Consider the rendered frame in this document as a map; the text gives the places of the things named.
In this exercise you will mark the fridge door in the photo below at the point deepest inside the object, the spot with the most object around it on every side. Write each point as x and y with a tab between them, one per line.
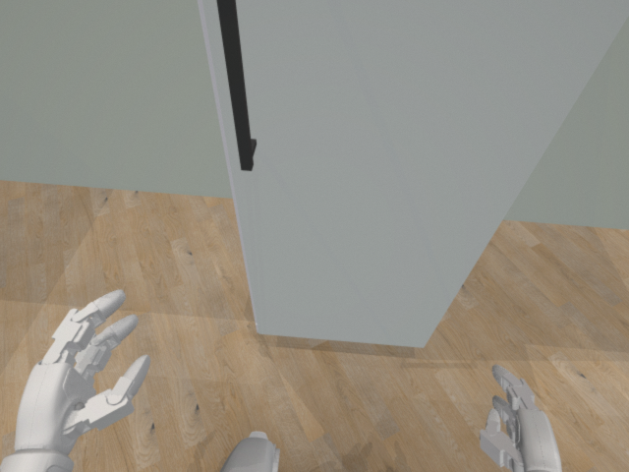
393	136

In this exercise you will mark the robot left shin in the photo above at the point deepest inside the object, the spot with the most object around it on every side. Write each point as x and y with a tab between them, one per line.
258	435

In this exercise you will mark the left robot forearm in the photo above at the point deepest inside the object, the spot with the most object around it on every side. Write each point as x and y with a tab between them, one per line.
37	460

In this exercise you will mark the right robot hand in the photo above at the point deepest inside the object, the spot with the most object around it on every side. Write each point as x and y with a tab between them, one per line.
528	428

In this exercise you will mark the left robot thigh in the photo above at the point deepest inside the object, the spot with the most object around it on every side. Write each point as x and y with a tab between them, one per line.
253	455

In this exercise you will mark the handle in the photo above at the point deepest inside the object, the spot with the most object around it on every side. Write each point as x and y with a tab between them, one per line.
233	57

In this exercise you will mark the left robot hand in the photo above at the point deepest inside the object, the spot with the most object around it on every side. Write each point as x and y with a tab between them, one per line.
46	417

